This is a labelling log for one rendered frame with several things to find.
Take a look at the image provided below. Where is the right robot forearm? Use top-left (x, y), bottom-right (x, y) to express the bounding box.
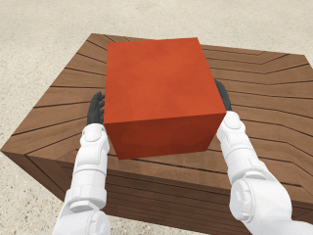
top-left (216, 111), bottom-right (292, 214)

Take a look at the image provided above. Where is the robot right upper arm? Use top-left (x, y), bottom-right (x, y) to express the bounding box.
top-left (229, 177), bottom-right (313, 235)

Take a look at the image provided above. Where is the carton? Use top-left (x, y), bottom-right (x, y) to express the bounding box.
top-left (104, 37), bottom-right (227, 160)

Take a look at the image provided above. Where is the pedestal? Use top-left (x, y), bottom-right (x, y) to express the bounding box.
top-left (0, 33), bottom-right (313, 235)

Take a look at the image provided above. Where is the left robot hand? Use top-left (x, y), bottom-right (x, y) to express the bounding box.
top-left (86, 91), bottom-right (106, 125)

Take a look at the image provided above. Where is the robot left upper arm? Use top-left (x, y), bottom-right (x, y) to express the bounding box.
top-left (52, 210), bottom-right (111, 235)

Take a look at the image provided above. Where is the left robot forearm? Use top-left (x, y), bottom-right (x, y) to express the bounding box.
top-left (52, 123), bottom-right (110, 235)

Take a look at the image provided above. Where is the right robot hand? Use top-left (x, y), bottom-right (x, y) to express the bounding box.
top-left (214, 79), bottom-right (233, 112)

